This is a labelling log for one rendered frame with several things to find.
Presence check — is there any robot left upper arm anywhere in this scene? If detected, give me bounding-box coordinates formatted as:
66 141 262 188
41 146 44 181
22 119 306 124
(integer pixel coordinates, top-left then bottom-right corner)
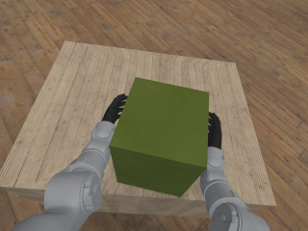
10 170 103 231

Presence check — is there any pedestal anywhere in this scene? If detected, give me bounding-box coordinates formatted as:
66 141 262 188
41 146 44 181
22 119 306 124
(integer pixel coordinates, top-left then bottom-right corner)
0 40 276 218

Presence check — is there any robot left hand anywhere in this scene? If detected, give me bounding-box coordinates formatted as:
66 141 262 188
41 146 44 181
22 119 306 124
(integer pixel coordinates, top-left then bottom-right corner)
101 93 128 124

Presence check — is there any robot right upper arm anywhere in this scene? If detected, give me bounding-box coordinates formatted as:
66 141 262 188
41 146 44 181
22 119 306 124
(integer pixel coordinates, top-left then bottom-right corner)
208 202 270 231

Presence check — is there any robot left forearm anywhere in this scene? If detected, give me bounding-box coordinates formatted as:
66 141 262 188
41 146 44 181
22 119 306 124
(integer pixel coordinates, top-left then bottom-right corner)
43 120 116 209

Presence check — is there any carton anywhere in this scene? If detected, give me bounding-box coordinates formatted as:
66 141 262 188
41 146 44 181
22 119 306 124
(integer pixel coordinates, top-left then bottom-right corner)
109 77 210 197

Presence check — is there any robot right forearm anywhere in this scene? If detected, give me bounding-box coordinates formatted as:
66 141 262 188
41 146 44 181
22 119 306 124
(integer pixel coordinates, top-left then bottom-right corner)
199 146 254 219

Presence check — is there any robot right hand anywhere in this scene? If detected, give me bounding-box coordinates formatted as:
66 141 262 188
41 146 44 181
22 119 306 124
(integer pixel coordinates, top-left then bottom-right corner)
208 112 222 150

